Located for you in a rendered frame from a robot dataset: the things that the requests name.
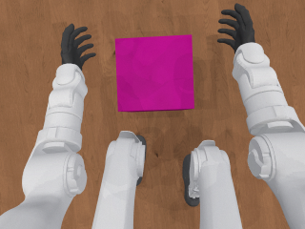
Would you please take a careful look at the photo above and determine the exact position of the left robot upper arm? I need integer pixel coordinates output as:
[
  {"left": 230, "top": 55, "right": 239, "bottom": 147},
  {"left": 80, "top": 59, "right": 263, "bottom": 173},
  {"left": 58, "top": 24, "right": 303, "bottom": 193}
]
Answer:
[{"left": 0, "top": 152, "right": 88, "bottom": 229}]

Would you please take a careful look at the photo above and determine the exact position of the robot foot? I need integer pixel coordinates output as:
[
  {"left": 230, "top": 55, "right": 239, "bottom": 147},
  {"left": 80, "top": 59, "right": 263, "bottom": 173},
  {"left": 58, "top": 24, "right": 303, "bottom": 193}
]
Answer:
[
  {"left": 136, "top": 135, "right": 147, "bottom": 186},
  {"left": 182, "top": 154, "right": 200, "bottom": 207}
]

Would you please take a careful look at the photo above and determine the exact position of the right robot foot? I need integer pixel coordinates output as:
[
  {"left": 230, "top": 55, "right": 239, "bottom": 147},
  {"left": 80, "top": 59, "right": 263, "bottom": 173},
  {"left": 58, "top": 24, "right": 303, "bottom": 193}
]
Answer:
[{"left": 182, "top": 154, "right": 200, "bottom": 207}]

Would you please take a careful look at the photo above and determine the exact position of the right robot upper arm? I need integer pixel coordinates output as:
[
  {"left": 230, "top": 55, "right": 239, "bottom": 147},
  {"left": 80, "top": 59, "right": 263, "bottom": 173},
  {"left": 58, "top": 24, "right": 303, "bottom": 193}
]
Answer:
[{"left": 247, "top": 132, "right": 305, "bottom": 229}]

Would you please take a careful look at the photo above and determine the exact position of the left robot forearm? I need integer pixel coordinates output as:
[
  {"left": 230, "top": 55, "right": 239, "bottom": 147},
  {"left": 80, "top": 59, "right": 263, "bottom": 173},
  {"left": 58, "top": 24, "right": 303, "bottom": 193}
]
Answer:
[{"left": 22, "top": 63, "right": 88, "bottom": 195}]

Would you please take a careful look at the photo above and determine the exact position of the right robot hand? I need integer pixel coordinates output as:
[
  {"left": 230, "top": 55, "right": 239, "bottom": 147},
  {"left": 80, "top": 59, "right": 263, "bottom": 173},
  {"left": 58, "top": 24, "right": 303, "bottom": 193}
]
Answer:
[{"left": 217, "top": 3, "right": 255, "bottom": 54}]

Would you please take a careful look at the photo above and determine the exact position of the left robot hand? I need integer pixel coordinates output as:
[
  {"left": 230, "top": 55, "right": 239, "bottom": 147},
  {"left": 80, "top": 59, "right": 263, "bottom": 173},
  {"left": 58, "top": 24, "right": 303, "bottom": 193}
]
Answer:
[{"left": 60, "top": 23, "right": 96, "bottom": 72}]

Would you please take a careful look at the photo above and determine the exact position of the left robot foot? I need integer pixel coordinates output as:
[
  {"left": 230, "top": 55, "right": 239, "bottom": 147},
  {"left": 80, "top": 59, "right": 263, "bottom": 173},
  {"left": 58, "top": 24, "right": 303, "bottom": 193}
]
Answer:
[{"left": 136, "top": 135, "right": 147, "bottom": 186}]

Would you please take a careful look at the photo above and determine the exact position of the carton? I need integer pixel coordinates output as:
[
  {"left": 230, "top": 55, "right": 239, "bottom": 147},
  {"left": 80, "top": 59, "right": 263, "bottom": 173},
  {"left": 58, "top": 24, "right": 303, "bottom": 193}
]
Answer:
[{"left": 114, "top": 34, "right": 194, "bottom": 113}]

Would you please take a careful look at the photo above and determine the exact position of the right robot forearm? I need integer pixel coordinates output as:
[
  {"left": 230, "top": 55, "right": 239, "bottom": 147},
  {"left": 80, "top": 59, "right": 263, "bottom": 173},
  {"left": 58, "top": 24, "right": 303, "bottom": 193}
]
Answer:
[{"left": 232, "top": 42, "right": 305, "bottom": 136}]

